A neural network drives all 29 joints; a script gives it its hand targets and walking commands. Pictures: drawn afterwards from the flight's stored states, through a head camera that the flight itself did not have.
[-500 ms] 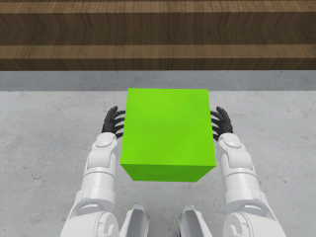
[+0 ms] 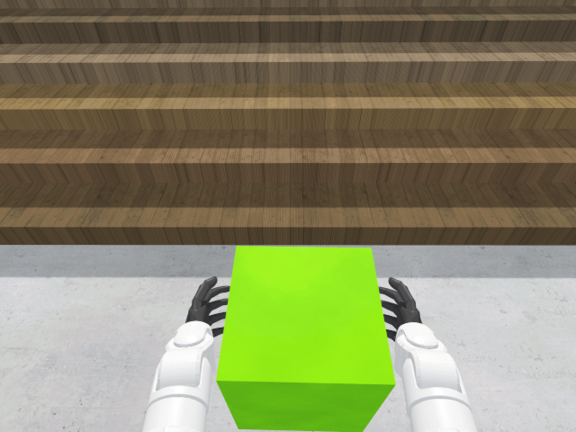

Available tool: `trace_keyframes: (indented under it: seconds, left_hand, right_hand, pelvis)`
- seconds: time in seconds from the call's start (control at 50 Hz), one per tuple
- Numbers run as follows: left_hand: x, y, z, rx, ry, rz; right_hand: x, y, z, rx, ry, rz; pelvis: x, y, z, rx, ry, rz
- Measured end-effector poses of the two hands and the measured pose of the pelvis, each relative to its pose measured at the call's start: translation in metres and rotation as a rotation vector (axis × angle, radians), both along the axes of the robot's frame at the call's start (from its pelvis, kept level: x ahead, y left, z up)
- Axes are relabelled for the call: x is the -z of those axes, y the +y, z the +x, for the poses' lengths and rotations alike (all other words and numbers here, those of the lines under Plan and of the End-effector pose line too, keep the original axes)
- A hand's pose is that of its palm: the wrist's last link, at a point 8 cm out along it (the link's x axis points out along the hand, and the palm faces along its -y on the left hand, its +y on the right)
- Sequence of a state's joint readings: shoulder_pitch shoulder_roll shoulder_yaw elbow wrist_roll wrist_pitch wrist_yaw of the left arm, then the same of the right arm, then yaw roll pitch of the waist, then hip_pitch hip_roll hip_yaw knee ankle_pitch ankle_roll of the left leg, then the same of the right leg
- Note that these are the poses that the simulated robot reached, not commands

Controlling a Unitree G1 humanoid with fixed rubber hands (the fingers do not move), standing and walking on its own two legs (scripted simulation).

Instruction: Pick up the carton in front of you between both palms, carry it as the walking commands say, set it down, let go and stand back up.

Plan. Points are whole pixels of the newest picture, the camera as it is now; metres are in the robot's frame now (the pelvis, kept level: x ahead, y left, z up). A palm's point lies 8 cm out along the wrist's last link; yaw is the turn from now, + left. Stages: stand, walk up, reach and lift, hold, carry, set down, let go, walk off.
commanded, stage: reach and lift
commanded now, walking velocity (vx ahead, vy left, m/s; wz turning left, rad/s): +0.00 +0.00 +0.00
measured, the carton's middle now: (301, 342) +0.31 +0.00 -0.07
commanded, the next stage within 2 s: hold in 1.10 s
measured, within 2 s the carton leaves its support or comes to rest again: neither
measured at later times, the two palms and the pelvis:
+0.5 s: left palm (194, 325) +0.28 +0.15 +0.04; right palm (416, 327) +0.29 -0.15 +0.04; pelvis -0.01 +0.00 +0.01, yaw +0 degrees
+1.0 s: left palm (193, 317) +0.29 +0.15 +0.05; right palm (416, 320) +0.29 -0.15 +0.05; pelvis +0.01 +0.00 +0.02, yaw +0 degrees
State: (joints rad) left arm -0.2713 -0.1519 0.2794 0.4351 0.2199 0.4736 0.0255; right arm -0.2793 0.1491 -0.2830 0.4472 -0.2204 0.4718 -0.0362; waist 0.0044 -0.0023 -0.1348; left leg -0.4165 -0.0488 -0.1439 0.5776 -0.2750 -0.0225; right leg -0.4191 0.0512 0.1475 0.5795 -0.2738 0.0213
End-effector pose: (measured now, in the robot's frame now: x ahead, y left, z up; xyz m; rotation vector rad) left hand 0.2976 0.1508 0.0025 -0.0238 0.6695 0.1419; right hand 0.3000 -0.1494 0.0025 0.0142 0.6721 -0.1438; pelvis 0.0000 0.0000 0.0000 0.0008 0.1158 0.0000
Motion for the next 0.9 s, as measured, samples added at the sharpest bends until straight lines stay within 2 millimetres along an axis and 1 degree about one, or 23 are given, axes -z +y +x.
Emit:
trace_keyframes:
  seconds: [0.08, 0.16, 0.3, 0.44, 0.7, 0.9]
  left_hand:
    - [-0.020, 0.000, -0.006, 0.014, -0.010, 0.016]
    - [-0.030, 0.000, -0.011, 0.025, -0.001, 0.027]
    - [-0.029, 0.000, -0.016, 0.024, 0.027, 0.024]
    - [-0.033, 0.000, -0.014, 0.020, 0.013, 0.022]
    - [-0.039, -0.001, -0.008, 0.032, 0.012, 0.037]
    - [-0.043, 0.000, -0.007, 0.038, 0.015, 0.045]
  right_hand:
    - [-0.019, 0.000, -0.007, -0.010, -0.010, -0.014]
    - [-0.030, 0.000, -0.012, -0.018, -0.001, -0.025]
    - [-0.029, -0.001, -0.017, -0.019, 0.027, -0.024]
    - [-0.032, -0.001, -0.015, -0.018, 0.013, -0.021]
    - [-0.039, -0.001, -0.009, -0.023, 0.012, -0.034]
    - [-0.043, 0.000, -0.008, -0.033, 0.015, -0.045]
  pelvis:
    - [-0.007, 0.000, 0.001, -0.001, -0.072, 0.000]
    - [-0.010, 0.000, -0.001, -0.001, -0.125, 0.000]
    - [-0.010, 0.000, -0.011, 0.002, -0.164, 0.000]
    - [-0.010, 0.000, -0.015, 0.001, -0.170, 0.001]
    - [-0.014, 0.000, -0.005, 0.002, -0.174, 0.001]
    - [-0.016, 0.000, 0.004, 0.001, -0.182, 0.000]
